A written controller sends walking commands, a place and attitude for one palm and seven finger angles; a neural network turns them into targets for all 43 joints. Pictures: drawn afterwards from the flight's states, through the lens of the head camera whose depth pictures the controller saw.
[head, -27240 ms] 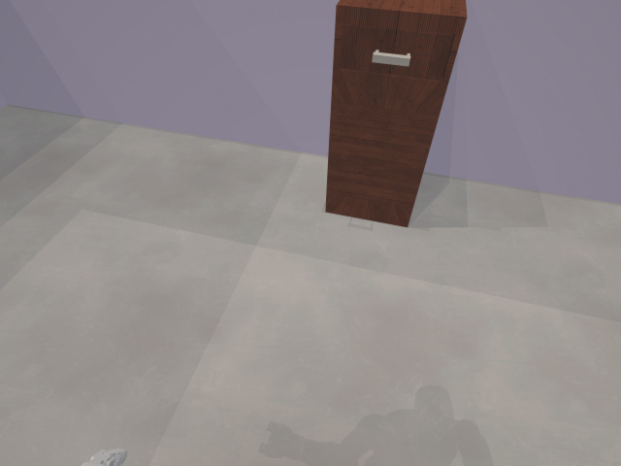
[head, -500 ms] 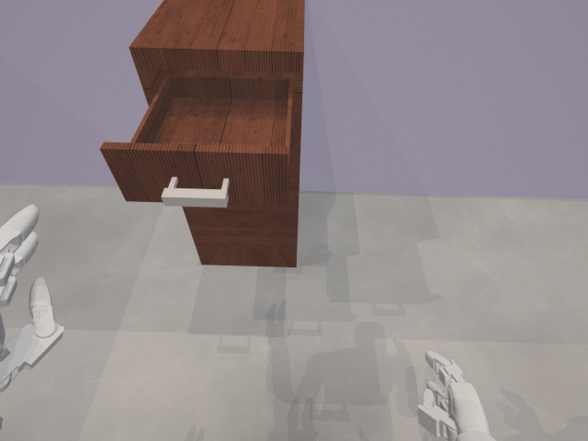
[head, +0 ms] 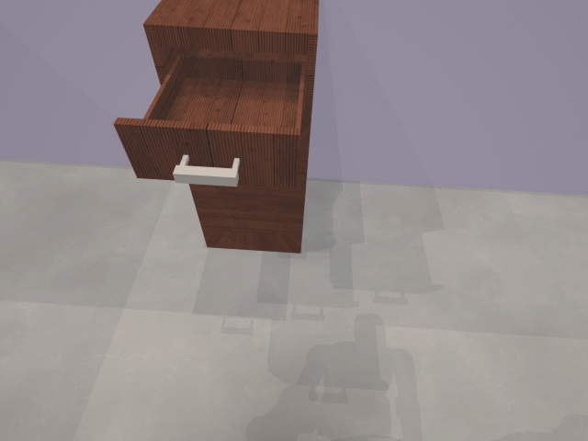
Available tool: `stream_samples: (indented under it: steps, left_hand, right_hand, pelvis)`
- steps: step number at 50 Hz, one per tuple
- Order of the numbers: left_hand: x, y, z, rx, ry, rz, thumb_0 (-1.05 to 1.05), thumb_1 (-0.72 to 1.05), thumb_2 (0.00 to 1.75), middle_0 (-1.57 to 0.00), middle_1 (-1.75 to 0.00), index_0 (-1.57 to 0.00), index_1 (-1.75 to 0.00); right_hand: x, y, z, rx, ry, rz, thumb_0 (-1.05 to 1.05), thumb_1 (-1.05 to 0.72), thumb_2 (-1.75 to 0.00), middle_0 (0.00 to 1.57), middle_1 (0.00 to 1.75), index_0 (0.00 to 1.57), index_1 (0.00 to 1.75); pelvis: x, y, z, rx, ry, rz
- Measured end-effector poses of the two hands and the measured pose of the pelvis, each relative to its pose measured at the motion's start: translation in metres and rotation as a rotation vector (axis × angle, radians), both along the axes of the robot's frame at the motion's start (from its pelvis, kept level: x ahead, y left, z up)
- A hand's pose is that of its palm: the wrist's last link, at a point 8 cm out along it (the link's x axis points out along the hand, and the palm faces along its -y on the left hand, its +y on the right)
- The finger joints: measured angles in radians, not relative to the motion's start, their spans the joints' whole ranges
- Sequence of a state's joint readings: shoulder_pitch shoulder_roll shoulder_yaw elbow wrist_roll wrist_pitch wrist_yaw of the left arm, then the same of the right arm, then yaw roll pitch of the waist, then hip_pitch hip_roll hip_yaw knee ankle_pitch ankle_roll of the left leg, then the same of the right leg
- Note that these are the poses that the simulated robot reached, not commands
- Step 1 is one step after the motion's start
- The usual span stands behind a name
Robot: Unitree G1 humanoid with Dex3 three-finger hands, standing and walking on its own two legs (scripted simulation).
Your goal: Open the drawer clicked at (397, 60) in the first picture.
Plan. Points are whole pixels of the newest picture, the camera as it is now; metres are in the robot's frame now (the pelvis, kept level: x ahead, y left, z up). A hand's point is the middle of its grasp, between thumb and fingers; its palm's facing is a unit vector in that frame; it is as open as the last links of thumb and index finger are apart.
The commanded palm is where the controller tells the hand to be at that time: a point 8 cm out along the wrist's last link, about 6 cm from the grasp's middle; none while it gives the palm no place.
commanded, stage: let the arm hang, fingers relaxed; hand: left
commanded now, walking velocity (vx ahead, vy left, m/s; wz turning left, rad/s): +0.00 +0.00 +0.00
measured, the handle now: (208, 168) +0.58 +0.20 -0.01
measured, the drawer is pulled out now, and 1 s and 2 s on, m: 0.29 0.29 0.29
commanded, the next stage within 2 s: look to check the result in 0.60 s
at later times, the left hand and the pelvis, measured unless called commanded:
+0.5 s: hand out of the picture +0.00 +0.16 -0.17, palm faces +0.03 -0.99 -0.17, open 7.4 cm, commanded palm none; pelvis +0.01 +0.00 +0.00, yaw -1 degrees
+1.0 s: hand out of the picture +0.01 +0.16 -0.17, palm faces +0.02 -0.98 -0.19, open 7.4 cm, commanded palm none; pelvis +0.03 +0.00 +0.00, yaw -2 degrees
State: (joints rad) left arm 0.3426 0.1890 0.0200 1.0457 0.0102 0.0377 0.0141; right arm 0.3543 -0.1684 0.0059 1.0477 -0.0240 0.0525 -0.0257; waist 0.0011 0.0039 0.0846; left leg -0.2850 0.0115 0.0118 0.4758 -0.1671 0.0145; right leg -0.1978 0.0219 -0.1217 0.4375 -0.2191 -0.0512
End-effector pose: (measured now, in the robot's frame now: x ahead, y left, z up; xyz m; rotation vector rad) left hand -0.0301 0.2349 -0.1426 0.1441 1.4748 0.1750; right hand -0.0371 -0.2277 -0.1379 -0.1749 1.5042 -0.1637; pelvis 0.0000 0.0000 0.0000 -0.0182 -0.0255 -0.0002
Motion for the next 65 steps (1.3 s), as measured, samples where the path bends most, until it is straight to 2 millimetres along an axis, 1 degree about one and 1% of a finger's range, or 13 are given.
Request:
stream_samples:
  steps: [3,6,11,15,19,23,35,46,55,65]
  left_hand:
    - [-0.012,0.003,0.004,0.017,0.035,0.008,0.0,0.93,0.89,-0.2,-0.3,-0.2,-0.3]
    - [-0.015,0.004,0.007,0.026,0.046,0.008,0.0,0.92,0.89,-0.2,-0.3,-0.2,-0.3]
    - [-0.006,-0.001,0.006,0.023,0.02,0.002,0.0,0.91,0.9,-0.2,-0.3,-0.19,-0.3]
    - [0.008,-0.009,0.005,0.008,-0.021,-0.001,0.0,0.91,0.9,-0.2,-0.3,-0.19,-0.3]
    - [0.021,-0.017,0.002,-0.012,-0.054,-0.007,0.0,0.91,0.9,-0.2,-0.3,-0.19,-0.3]
    - [0.029,-0.025,0.0,-0.031,-0.066,-0.012,0.0,0.91,0.9,-0.2,-0.3,-0.19,-0.3]
    - [0.028,-0.027,-0.001,-0.032,-0.026,-0.005,0.0,0.91,0.9,-0.2,-0.3,-0.2,-0.3]
    - [0.032,-0.026,0.004,-0.014,-0.004,-0.005,0.0,0.91,0.9,-0.2,-0.3,-0.19,-0.3]
    - [0.048,-0.03,0.005,-0.01,-0.025,-0.012,0.0,0.91,0.9,-0.2,-0.3,-0.19,-0.3]
    - [0.063,-0.036,0.005,-0.01,-0.041,-0.023,0.0,0.91,0.9,-0.2,-0.3,-0.19,-0.3]
  right_hand:
    - [-0.004,0.01,-0.005,0.025,-0.001,-0.019,0.01,-0.9,-0.89,0.2,0.3,0.2,0.3]
    - [-0.001,0.021,-0.009,0.053,-0.018,-0.031,0.01,-0.9,-0.89,0.2,0.3,0.2,0.3]
    - [0.008,0.036,-0.014,0.091,-0.055,-0.04,0.01,-0.9,-0.89,0.2,0.3,0.2,0.3]
    - [0.013,0.041,-0.015,0.1,-0.066,-0.039,0.01,-0.91,-0.89,0.2,0.3,0.2,0.3]
    - [0.013,0.039,-0.015,0.096,-0.07,-0.049,0.02,-0.91,-0.89,0.2,0.3,0.2,0.3]
    - [0.012,0.035,-0.013,0.083,-0.067,-0.058,0.01,-0.91,-0.89,0.2,0.3,0.2,0.3]
    - [0.011,0.028,-0.009,0.063,-0.032,-0.07,0.01,-0.91,-0.89,0.2,0.3,0.2,0.3]
    - [0.028,0.029,-0.011,0.079,-0.042,-0.064,0.01,-0.91,-0.89,0.2,0.3,0.2,0.3]
    - [0.041,0.022,-0.012,0.072,-0.053,-0.059,0.01,-0.91,-0.89,0.2,0.3,0.2,0.3]
    - [0.051,0.011,-0.011,0.061,-0.058,-0.057,0.01,-0.91,-0.89,0.2,0.3,0.2,0.3]
  pelvis:
    - [0.0,0.002,0.001,0.001,-0.006,-0.006]
    - [0.0,0.003,0.002,0.004,-0.01,-0.013]
    - [0.0,0.005,0.002,0.008,-0.012,-0.021]
    - [0.002,0.005,0.002,0.012,-0.013,-0.022]
    - [0.003,0.004,0.002,0.015,-0.012,-0.024]
    - [0.005,0.003,0.002,0.016,-0.01,-0.024]
    - [0.013,-0.001,0.004,0.015,-0.005,-0.026]
    - [0.022,-0.002,0.005,0.018,0.0,-0.031]
    - [0.03,-0.006,0.005,0.021,-0.002,-0.034]
    - [0.038,-0.012,0.006,0.024,0.0,-0.036]
